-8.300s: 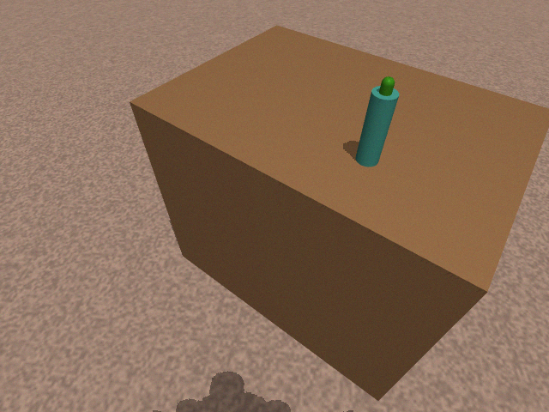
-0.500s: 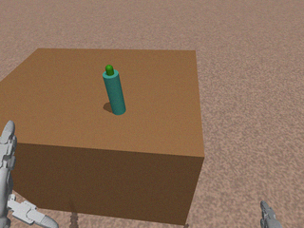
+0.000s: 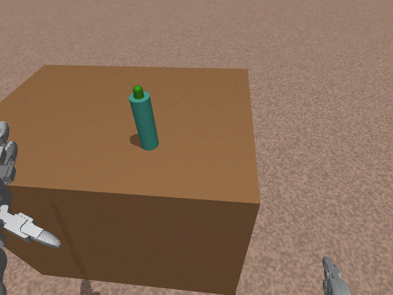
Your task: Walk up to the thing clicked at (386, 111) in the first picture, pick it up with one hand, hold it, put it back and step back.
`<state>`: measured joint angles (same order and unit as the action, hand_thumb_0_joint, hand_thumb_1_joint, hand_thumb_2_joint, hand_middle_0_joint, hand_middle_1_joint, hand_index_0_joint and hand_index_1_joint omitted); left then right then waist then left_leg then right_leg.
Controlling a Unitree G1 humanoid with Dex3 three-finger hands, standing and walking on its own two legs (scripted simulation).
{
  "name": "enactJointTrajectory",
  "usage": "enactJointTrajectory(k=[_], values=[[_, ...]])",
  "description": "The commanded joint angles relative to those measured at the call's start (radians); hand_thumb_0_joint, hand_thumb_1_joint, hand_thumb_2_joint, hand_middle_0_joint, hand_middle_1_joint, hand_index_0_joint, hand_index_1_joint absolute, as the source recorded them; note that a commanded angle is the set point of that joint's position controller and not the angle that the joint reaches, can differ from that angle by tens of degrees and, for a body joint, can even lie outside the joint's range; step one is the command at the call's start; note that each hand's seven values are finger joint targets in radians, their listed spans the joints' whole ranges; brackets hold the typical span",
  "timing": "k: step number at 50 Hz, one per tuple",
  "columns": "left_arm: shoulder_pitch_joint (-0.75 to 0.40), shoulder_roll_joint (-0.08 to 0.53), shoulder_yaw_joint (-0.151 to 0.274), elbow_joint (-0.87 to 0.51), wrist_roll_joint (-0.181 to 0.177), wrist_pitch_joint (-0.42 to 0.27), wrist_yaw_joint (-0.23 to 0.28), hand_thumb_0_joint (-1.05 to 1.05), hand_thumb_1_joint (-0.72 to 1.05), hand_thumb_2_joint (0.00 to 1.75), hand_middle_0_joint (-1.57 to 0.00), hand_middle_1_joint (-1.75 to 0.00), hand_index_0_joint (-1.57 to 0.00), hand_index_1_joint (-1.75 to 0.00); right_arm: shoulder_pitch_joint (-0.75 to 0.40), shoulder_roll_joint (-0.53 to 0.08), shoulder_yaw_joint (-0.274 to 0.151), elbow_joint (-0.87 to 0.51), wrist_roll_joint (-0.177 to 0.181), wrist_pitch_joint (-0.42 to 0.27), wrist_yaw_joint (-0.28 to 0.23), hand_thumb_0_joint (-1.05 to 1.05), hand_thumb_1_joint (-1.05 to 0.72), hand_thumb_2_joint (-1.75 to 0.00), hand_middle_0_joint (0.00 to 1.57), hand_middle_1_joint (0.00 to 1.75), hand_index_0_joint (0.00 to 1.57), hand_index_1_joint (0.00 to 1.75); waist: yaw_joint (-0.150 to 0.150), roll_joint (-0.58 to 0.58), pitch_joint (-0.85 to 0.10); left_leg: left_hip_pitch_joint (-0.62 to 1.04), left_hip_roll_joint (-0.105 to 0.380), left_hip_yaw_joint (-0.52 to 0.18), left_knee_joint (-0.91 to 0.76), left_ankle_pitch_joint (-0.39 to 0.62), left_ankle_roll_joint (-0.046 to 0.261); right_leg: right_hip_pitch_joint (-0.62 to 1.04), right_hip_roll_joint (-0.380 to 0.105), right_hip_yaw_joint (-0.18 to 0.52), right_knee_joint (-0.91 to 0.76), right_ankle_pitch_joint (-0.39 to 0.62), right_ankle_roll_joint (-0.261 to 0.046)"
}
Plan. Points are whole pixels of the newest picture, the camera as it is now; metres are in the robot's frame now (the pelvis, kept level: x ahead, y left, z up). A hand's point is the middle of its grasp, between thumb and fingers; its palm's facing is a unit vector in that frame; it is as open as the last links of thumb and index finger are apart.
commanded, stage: go down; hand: left
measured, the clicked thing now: (144, 118) +0.55 +0.17 +0.08
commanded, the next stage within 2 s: none
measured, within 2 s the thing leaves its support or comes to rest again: neither
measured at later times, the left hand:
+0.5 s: hand (38, 156) +0.33 +0.31 +0.16, palm faces +0.11 -0.99 -0.05, open 17.6 cm
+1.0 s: hand (39, 135) +0.38 +0.33 +0.17, palm faces +0.07 -1.00 +0.00, open 17.7 cm
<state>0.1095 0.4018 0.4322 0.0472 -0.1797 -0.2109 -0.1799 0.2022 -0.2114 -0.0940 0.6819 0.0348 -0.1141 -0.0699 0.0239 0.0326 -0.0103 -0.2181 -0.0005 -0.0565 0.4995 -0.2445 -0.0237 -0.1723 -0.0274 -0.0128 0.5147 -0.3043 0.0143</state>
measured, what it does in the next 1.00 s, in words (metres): stands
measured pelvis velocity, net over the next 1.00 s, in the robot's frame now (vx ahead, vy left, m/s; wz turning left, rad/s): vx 0.00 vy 0.01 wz -0.03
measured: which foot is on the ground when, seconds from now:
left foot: down 0.00-1.00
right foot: down 0.00-1.00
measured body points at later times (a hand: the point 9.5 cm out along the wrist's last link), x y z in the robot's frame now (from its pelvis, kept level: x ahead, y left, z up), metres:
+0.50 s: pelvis +0.01 +0.01 +0.00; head +0.00 +0.00 +0.45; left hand +0.32 +0.37 +0.16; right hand +0.16 -0.26 -0.08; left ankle +0.02 +0.14 -0.74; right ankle -0.02 -0.13 -0.74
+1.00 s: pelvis +0.00 +0.01 +0.00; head +0.01 +0.01 +0.45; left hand +0.37 +0.38 +0.17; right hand +0.15 -0.25 -0.08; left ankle +0.02 +0.14 -0.74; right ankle -0.02 -0.13 -0.74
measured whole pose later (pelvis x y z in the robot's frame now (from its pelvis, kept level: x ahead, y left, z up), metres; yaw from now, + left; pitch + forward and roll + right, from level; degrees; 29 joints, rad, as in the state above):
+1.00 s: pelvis +0.00 +0.01 +0.00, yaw -2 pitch +5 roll +0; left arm -0.55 0.70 0.53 0.88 -0.23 -0.02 -0.56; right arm 0.24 -0.25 0.03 0.66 0.02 -0.22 -0.15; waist -0.04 0.00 -0.08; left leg -0.37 0.01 -0.03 0.52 -0.24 -0.01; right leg -0.31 -0.01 0.01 0.50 -0.28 0.02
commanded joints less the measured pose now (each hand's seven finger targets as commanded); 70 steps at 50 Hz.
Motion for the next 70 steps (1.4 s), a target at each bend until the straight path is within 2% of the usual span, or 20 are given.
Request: enactJointTrajectory(k=[1, 4, 6, 8, 11, 12, 17, 18, 20, 22, 24, 26, 35, 42, 44, 56, 57, 59, 61, 70], values=[[-0.364, 0.336, 0.146, -0.075, -0.062, 0.013, -0.093, 0.00, -0.59, 0.08, -0.04, -0.05, -0.03, -0.06, -0.117, -0.107, 0.011, -0.171, 0.007, -0.054, -0.023, 0.00, 0.53, -0.05, 0.05, 0.05, 0.05, 0.05, -0.010, 0.028, -0.142, 0.059, -0.017, 0.055, -0.073, 0.140, 0.038, -0.027, 0.018, -0.031, -0.101, 0.182, -0.013], [-0.440, 0.375, 0.158, 0.030, -0.093, 0.057, -0.157, 0.00, -0.58, 0.08, -0.04, -0.05, -0.04, -0.05, -0.116, -0.160, -0.018, -0.154, 0.010, -0.061, -0.035, 0.00, 0.53, -0.05, 0.05, 0.05, 0.05, 0.05, -0.014, 0.041, -0.172, 0.071, -0.014, 0.054, -0.069, 0.191, 0.036, -0.030, 0.020, -0.030, -0.093, 0.227, -0.018], [-0.495, 0.391, 0.167, 0.084, -0.105, 0.081, -0.192, 0.00, -0.58, 0.09, -0.04, -0.05, -0.03, -0.06, -0.102, -0.124, 0.030, -0.169, 0.011, -0.072, -0.033, 0.00, 0.53, -0.05, 0.05, 0.05, 0.05, 0.05, -0.004, 0.036, -0.191, 0.074, -0.012, 0.052, -0.065, 0.216, 0.036, -0.025, 0.022, -0.033, -0.089, 0.244, -0.018], [-0.532, 0.426, 0.178, 0.152, -0.110, 0.101, -0.222, 0.00, -0.60, 0.08, -0.04, -0.05, -0.03, -0.05, -0.109, -0.155, 0.006, -0.178, 0.012, -0.076, -0.042, 0.00, 0.53, -0.05, 0.05, 0.05, 0.05, 0.05, -0.007, 0.036, -0.190, 0.067, -0.014, 0.053, -0.064, 0.216, 0.038, -0.035, 0.021, -0.031, -0.092, 0.243, -0.018], [-0.593, 0.439, 0.179, 0.191, -0.117, 0.120, -0.260, 0.00, -0.57, 0.08, -0.03, -0.04, -0.03, -0.05, -0.077, -0.159, 0.022, -0.204, 0.010, -0.089, -0.042, 0.00, 0.53, -0.05, 0.05, 0.05, 0.05, 0.05, -0.010, 0.042, -0.219, 0.081, -0.009, 0.050, -0.064, 0.233, 0.035, -0.037, 0.025, -0.032, -0.087, 0.255, -0.020], [-0.613, 0.451, 0.185, 0.192, -0.119, 0.120, -0.268, 0.00, -0.58, 0.08, -0.04, -0.04, -0.03, -0.05, -0.085, -0.179, 0.002, -0.217, 0.010, -0.094, -0.045, 0.00, 0.53, -0.05, 0.05, 0.05, 0.05, 0.05, -0.010, 0.033, -0.219, 0.083, -0.007, 0.049, -0.063, 0.236, 0.035, -0.043, 0.028, -0.034, -0.086, 0.254, -0.021], [-0.656, 0.462, 0.185, 0.236, -0.116, 0.133, -0.295, 0.00, -0.59, 0.09, -0.03, -0.04, -0.03, -0.05, -0.040, -0.143, 0.039, -0.207, 0.002, -0.101, -0.047, 0.00, 0.54, -0.05, 0.05, 0.05, 0.05, 0.05, -0.003, 0.058, -0.236, 0.085, -0.008, 0.055, -0.052, 0.271, 0.035, -0.048, 0.026, -0.031, -0.082, 0.286, -0.018], [-0.660, 0.472, 0.191, 0.249, -0.115, 0.136, -0.298, 0.00, -0.57, 0.09, -0.03, -0.04, -0.03, -0.05, -0.027, -0.173, 0.013, -0.196, 0.001, -0.102, -0.049, 0.00, 0.54, -0.05, 0.05, 0.05, 0.05, 0.05, -0.011, 0.058, -0.236, 0.087, -0.006, 0.055, -0.051, 0.268, 0.035, -0.062, 0.029, -0.028, -0.081, 0.283, -0.020], [-0.708, 0.474, 0.178, 0.230, -0.112, 0.138, -0.304, 0.00, -0.58, 0.08, -0.04, -0.04, -0.03, -0.04, -0.054, -0.142, 0.050, -0.225, 0.000, -0.109, -0.049, 0.00, 0.54, -0.05, 0.05, 0.05, 0.05, 0.05, -0.009, 0.063, -0.241, 0.091, -0.007, 0.054, -0.050, 0.262, 0.037, -0.060, 0.027, -0.029, -0.084, 0.280, -0.018], [-0.672, 0.489, 0.195, 0.319, -0.107, 0.150, -0.308, 0.00, -0.59, 0.09, -0.03, -0.04, -0.03, -0.05, -0.019, -0.176, 0.018, -0.174, -0.004, -0.106, -0.054, 0.00, 0.54, -0.05, 0.05, 0.05, 0.05, 0.05, -0.014, 0.059, -0.243, 0.092, 0.001, 0.049, -0.050, 0.277, 0.034, -0.073, 0.032, -0.029, -0.081, 0.279, -0.020], [-0.791, 0.497, 0.182, 0.210, -0.111, 0.135, -0.313, 0.00, -0.60, 0.08, -0.04, -0.04, -0.04, -0.05, -0.061, -0.149, 0.047, -0.201, -0.005, -0.117, -0.057, 0.00, 0.55, -0.05, 0.05, 0.05, 0.05, 0.05, -0.012, 0.111, -0.286, 0.123, 0.000, 0.047, -0.044, 0.294, 0.031, -0.074, 0.031, -0.032, -0.075, 0.292, -0.024], [-0.775, 0.516, 0.190, 0.281, -0.114, 0.147, -0.318, 0.00, -0.60, 0.08, -0.04, -0.04, -0.04, -0.05, -0.069, -0.187, 0.012, -0.173, -0.007, -0.120, -0.069, 0.00, 0.54, -0.05, 0.05, 0.05, 0.05, 0.05, -0.019, 0.076, -0.253, 0.097, -0.004, 0.050, -0.041, 0.280, 0.038, -0.077, 0.029, -0.028, -0.083, 0.296, -0.018], [-0.911, 0.567, 0.156, 0.493, -0.101, 0.169, -0.379, 0.00, -0.61, 0.08, -0.03, -0.05, -0.03, -0.06, -0.018, -0.168, 0.051, -0.120, -0.011, -0.134, -0.088, 0.00, 0.55, -0.05, 0.05, 0.05, 0.05, 0.05, -0.054, 0.051, -0.230, 0.079, -0.010, 0.047, -0.047, 0.198, 0.044, -0.149, 0.030, -0.027, -0.094, 0.237, -0.016], [-0.990, 0.620, 0.158, 0.585, -0.089, 0.147, -0.378, 0.00, -0.61, 0.07, -0.04, -0.05, -0.04, -0.05, -0.068, -0.193, 0.053, -0.205, -0.019, -0.153, -0.092, 0.00, 0.55, -0.05, 0.05, 0.05, 0.05, 0.05, -0.054, 0.048, -0.305, 0.094, -0.005, 0.039, -0.027, 0.222, 0.040, -0.157, 0.034, -0.032, -0.083, 0.246, -0.017], [-1.012, 0.644, 0.167, 0.596, -0.082, 0.137, -0.373, 0.00, -0.61, 0.08, -0.04, -0.05, -0.04, -0.05, -0.039, -0.164, 0.081, -0.171, -0.020, -0.150, -0.088, 0.00, 0.56, -0.05, 0.05, 0.05, 0.05, 0.05, -0.051, 0.068, -0.318, 0.090, -0.009, 0.042, -0.016, 0.242, 0.043, -0.150, 0.030, -0.028, -0.080, 0.268, -0.015], [-1.090, 0.712, 0.173, 0.650, -0.075, 0.096, -0.387, 0.00, -0.61, 0.08, -0.04, -0.06, -0.04, -0.06, -0.079, -0.170, 0.072, -0.146, -0.016, -0.156, -0.091, 0.00, 0.55, -0.05, 0.05, 0.05, 0.05, 0.05, -0.058, 0.107, -0.350, 0.063, -0.002, 0.039, 0.003, 0.195, 0.039, -0.191, 0.037, -0.020, -0.071, 0.222, -0.020], [-1.066, 0.716, 0.178, 0.685, -0.074, 0.097, -0.390, 0.00, -0.61, 0.07, -0.04, -0.05, -0.05, -0.05, -0.073, -0.186, 0.065, -0.166, -0.017, -0.156, -0.092, 0.00, 0.54, -0.05, 0.05, 0.05, 0.05, 0.05, -0.074, 0.083, -0.373, 0.070, -0.001, 0.037, 0.011, 0.218, 0.042, -0.182, 0.037, -0.022, -0.068, 0.244, -0.015], [-1.062, 0.705, 0.169, 0.697, -0.074, 0.099, -0.393, 0.00, -0.60, 0.08, -0.04, -0.05, -0.04, -0.06, -0.041, -0.157, 0.090, -0.124, -0.016, -0.153, -0.087, 0.00, 0.55, -0.05, 0.05, 0.05, 0.05, 0.05, -0.068, 0.101, -0.337, 0.053, 0.001, 0.039, 0.013, 0.233, 0.039, -0.199, 0.040, -0.022, -0.062, 0.250, -0.018], [-1.075, 0.704, 0.161, 0.683, -0.076, 0.096, -0.397, 0.00, -0.60, 0.08, -0.04, -0.06, -0.04, -0.06, -0.074, -0.193, 0.058, -0.145, -0.015, -0.155, -0.089, 0.00, 0.55, -0.05, 0.05, 0.05, 0.05, 0.05, -0.070, 0.119, -0.362, 0.077, 0.009, 0.031, 0.016, 0.265, 0.033, -0.214, 0.043, -0.026, -0.055, 0.255, -0.023], [-1.122, 0.745, 0.180, 0.667, -0.067, 0.089, -0.400, 0.00, -0.59, 0.08, -0.04, -0.05, -0.04, -0.05, -0.081, -0.176, 0.074, -0.140, -0.020, -0.149, -0.083, 0.00, 0.55, -0.05, 0.05, 0.05, 0.05, 0.05, -0.067, 0.122, -0.428, 0.082, 0.008, 0.032, 0.059, 0.373, 0.041, -0.203, 0.038, -0.022, -0.032, 0.344, -0.018]])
